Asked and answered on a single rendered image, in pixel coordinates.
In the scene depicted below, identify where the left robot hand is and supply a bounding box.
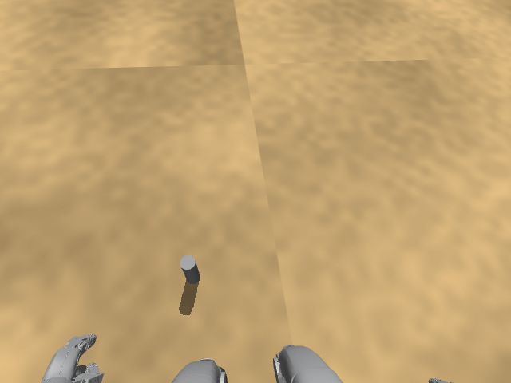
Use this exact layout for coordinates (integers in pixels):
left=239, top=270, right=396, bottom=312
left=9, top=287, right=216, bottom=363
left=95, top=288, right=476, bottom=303
left=42, top=334, right=104, bottom=383

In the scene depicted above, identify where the can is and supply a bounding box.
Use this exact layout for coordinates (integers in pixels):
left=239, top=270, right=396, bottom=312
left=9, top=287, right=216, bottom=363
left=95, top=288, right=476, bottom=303
left=180, top=255, right=200, bottom=284

